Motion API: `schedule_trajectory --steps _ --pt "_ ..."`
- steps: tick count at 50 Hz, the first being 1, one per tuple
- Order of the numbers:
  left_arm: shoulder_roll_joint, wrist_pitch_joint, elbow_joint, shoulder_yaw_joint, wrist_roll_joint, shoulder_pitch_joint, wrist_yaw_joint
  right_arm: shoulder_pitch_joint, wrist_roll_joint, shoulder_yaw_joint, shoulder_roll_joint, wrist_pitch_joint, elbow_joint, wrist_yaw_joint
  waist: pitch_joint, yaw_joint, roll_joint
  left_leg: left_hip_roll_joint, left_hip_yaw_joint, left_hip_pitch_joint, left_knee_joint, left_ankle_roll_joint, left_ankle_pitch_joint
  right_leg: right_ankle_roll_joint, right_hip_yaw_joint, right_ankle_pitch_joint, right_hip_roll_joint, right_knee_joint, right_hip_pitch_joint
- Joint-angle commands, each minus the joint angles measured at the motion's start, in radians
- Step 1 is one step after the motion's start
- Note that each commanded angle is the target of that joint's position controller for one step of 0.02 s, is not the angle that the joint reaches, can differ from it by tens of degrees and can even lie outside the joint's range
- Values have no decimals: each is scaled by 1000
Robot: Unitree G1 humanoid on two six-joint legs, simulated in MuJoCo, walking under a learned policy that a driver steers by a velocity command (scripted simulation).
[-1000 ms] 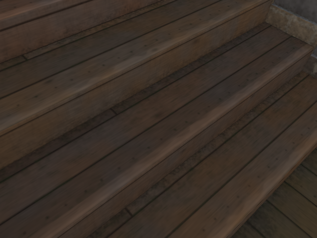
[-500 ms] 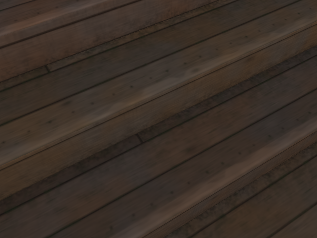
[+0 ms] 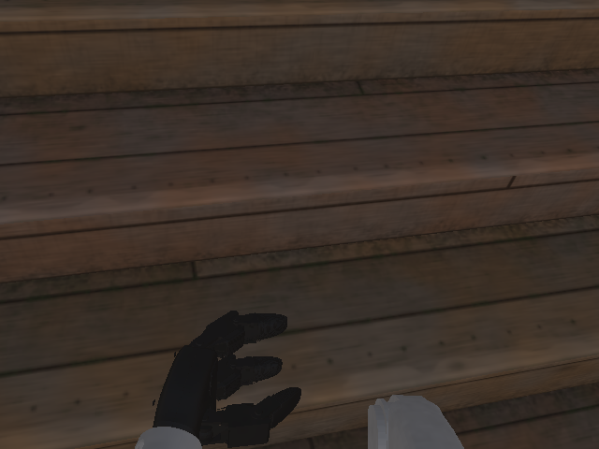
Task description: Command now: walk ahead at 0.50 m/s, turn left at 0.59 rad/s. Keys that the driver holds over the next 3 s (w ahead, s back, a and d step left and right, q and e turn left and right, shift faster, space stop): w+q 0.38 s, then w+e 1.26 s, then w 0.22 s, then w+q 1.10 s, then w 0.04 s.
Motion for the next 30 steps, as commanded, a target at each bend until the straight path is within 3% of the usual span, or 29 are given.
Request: schedule_trajectory --steps 1,2,3,4,5,6,7,8,9,10,11,12,13,15,16,17,19,20,21,23,24,25,26,27,28,29,30 --pt "-2 -21 -206 -26 22 -332 11 95 25 -50 -161 10 -24 -45 19 -35 96 196 -234 -56 -377 151 179 18 -85 -105 -17 -331 110" --pt "17 -18 -249 -19 16 -383 11 102 33 -43 -137 -1 -12 -57 44 -21 120 208 -226 -132 -463 149 250 9 -121 -131 -13 -550 325" --pt "64 -25 -226 16 6 -313 16 27 16 -41 -150 -27 -34 -57 -52 54 177 176 -140 -181 -432 136 700 -24 -199 -121 71 -692 665" --pt "150 -24 -166 74 0 -124 27 33 -12 -50 -207 -49 -26 -55 -216 136 275 209 -126 -101 -298 129 1316 -41 -195 -105 145 -620 919" --pt "257 -14 -121 124 -19 71 32 -48 -11 -76 -304 -54 -40 -53 -310 257 358 207 -82 116 -103 96 1695 -66 -85 -206 134 -757 960" --pt "350 -4 -47 163 -31 310 32 -191 -16 -98 -353 -69 -80 -55 -380 369 335 217 -94 105 159 76 1807 -133 149 -303 61 -882 1128" --pt "432 -3 41 184 7 513 36 -256 -22 -94 -284 -94 -136 -37 -533 370 -5 136 -82 -103 486 98 1484 -219 537 -474 -125 -1130 1430" --pt "437 18 90 188 33 508 57 -195 -40 -56 -99 -116 -167 11 -583 267 -568 -117 -97 -461 979 37 161 -357 1215 -551 -375 -1596 1590" --pt "316 41 96 167 -5 427 93 -216 -54 -68 -132 -127 -177 62 -409 240 -387 -88 -143 -615 1359 20 111 -336 1328 -652 -401 -1669 1425" --pt "217 58 171 140 -26 392 101 -345 -28 -57 -109 -114 -257 73 -133 181 -233 -55 -33 -722 1537 23 106 -283 1083 -663 -386 -1658 1199" --pt "111 57 251 113 -10 345 88 -393 -23 -31 -64 -97 -317 77 25 93 -49 -12 38 -778 1605 47 86 -232 811 -563 -344 -1587 1013" --pt "37 48 295 99 9 303 72 -352 -13 -23 -52 -80 -300 75 84 29 35 31 54 -761 1601 65 85 -169 571 -426 -292 -1526 903" --pt "26 49 343 102 21 286 56 -297 16 -8 -14 -72 -282 74 91 -9 24 37 56 -770 1707 64 103 -140 436 -296 -247 -1534 865" --pt "34 43 415 108 11 321 19 -276 43 27 50 -75 -288 72 110 -40 37 73 58 -882 1703 72 154 -105 208 -126 -219 -1544 867" --pt "54 40 427 112 11 306 12 -292 51 37 50 -71 -294 68 125 -46 39 88 68 -904 1608 59 187 -100 106 -108 -202 -1554 833" --pt "74 37 438 111 15 294 8 -345 42 43 42 -65 -311 62 130 -45 36 89 96 -908 1546 42 253 -98 34 -102 -175 -1575 793" --pt "126 23 435 107 20 288 11 -404 11 36 -5 -54 -333 42 108 -37 11 93 149 -868 1401 -9 408 -113 -51 -50 -157 -1612 749" --pt "142 23 456 102 37 389 14 -415 18 37 6 -47 -304 28 79 20 -18 68 187 -938 1578 -35 383 -165 13 -54 -205 -1621 836" --pt "159 26 465 105 26 451 15 -408 26 40 20 -45 -308 19 78 39 -19 88 139 -1029 1610 -44 352 -171 48 -57 -232 -1605 932" --pt "184 38 504 111 9 603 26 -565 33 55 49 -45 -369 9 114 116 -40 107 108 -1328 1761 -45 163 -172 147 -48 -299 -1631 1205" --pt "194 44 511 115 8 649 39 -651 40 68 61 -58 -414 9 140 147 -63 126 87 -1461 1754 -48 84 -165 184 -58 -324 -1649 1322" --pt "180 47 513 115 8 680 52 -721 43 72 51 -68 -447 18 159 169 -65 151 74 -1533 1712 -55 45 -158 201 -74 -333 -1663 1393" --pt "170 49 511 113 9 689 66 -779 35 78 50 -77 -475 29 164 180 -65 175 92 -1568 1682 -68 32 -152 208 -73 -333 -1671 1426" --pt "162 67 509 110 -8 686 76 -837 43 94 52 -86 -524 49 166 171 -35 218 160 -1506 1493 -85 59 -139 176 -142 -296 -1721 1361" --pt "157 75 508 108 -18 700 87 -885 28 101 45 -92 -548 61 151 179 -20 266 260 -1382 1391 -100 147 -155 186 -146 -298 -1782 1285" --pt "192 71 496 120 -31 671 90 -906 10 117 57 -99 -553 78 132 172 -23 282 353 -1061 1168 -99 215 -193 156 -91 -291 -1920 1095" --pt "221 78 512 137 -60 685 95 -962 6 130 85 -101 -577 86 104 182 -85 284 344 -772 987 -85 72 -177 118 59 -299 -2000 1003"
